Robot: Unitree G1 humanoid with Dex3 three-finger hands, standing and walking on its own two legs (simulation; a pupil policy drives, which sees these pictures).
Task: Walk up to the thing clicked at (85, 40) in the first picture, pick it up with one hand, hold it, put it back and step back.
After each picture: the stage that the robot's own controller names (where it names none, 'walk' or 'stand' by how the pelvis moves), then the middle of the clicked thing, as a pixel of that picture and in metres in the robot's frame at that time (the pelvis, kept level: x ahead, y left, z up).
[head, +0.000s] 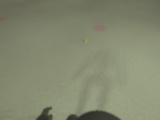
stand; (86, 40) +1.86 +0.19 -0.72
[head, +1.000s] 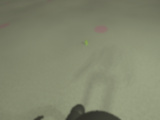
walk; (86, 42) +1.73 +0.29 -0.72
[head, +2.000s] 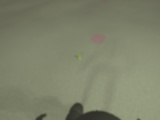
walk; (79, 57) +1.22 +0.36 -0.72
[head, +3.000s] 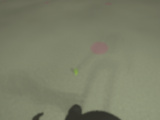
walk; (76, 71) +0.83 +0.32 -0.72
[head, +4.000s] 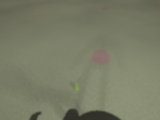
walk; (77, 87) +0.58 +0.18 -0.69
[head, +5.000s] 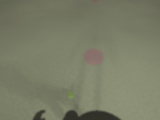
walk; (70, 94) +0.40 +0.23 -0.71
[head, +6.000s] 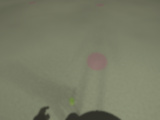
stand; (71, 101) +0.34 +0.22 -0.71
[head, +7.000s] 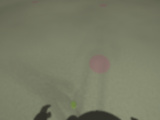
stand; (73, 105) +0.30 +0.18 -0.72
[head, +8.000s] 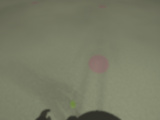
stand; (72, 104) +0.31 +0.19 -0.73
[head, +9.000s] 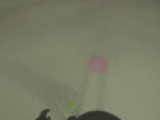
stand; (72, 104) +0.31 +0.20 -0.73
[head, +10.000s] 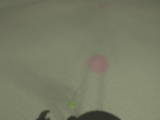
stand; (72, 104) +0.31 +0.20 -0.73
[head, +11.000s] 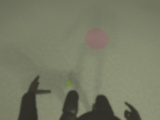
go down; (69, 84) +0.34 +0.21 -0.57
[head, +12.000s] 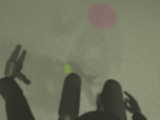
go down; (67, 69) +0.39 +0.23 -0.32
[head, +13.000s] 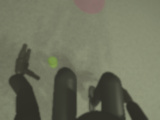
close in; (53, 62) +0.38 +0.26 -0.25
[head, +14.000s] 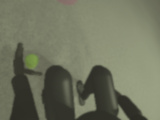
close; (31, 61) +0.37 +0.27 -0.22
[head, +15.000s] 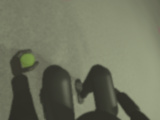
close; (28, 61) +0.37 +0.28 -0.22
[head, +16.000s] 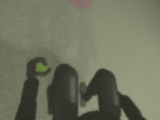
lift; (41, 66) +0.30 +0.27 -0.20
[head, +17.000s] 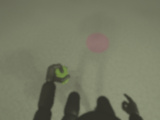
lift; (62, 75) +0.31 +0.19 +0.00
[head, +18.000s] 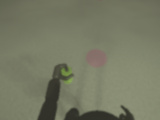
hold; (67, 75) +0.33 +0.17 +0.01
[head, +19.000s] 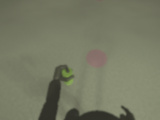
hold; (67, 76) +0.32 +0.17 +0.00
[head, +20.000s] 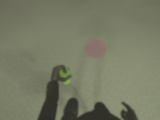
crouch; (65, 75) +0.33 +0.18 -0.05
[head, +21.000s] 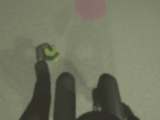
lower; (51, 54) +0.44 +0.25 -0.08
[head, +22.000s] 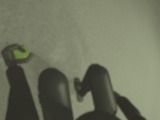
lower; (22, 55) +0.41 +0.29 -0.22
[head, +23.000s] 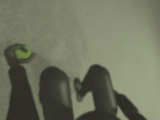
lower; (24, 54) +0.40 +0.30 -0.22
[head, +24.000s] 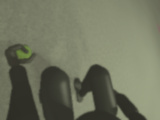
lower; (24, 54) +0.40 +0.29 -0.23
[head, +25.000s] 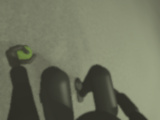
lower; (25, 55) +0.39 +0.29 -0.22
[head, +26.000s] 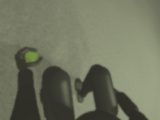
open; (31, 58) +0.38 +0.26 -0.22
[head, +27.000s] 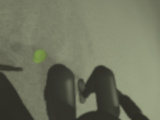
stand; (39, 56) +0.38 +0.25 -0.22
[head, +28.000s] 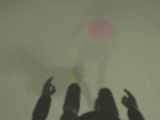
walk; (72, 77) +0.38 +0.19 -0.50
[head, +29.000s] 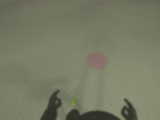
stand; (73, 101) +0.34 +0.17 -0.66
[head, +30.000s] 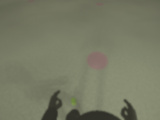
stand; (73, 101) +0.34 +0.18 -0.67
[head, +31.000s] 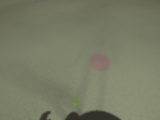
stand; (75, 101) +0.35 +0.16 -0.71
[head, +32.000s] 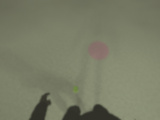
walk; (75, 89) +0.39 +0.14 -0.70
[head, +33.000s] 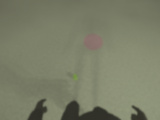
walk; (75, 77) +0.54 +0.19 -0.70
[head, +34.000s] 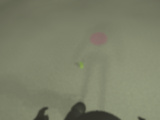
walk; (81, 65) +0.86 +0.24 -0.70
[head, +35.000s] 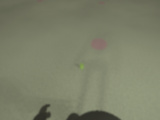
stand; (81, 66) +0.97 +0.18 -0.71
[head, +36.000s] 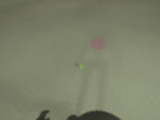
stand; (81, 66) +0.98 +0.19 -0.72
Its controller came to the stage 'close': yes
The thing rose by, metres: 0.71
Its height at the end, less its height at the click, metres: +0.00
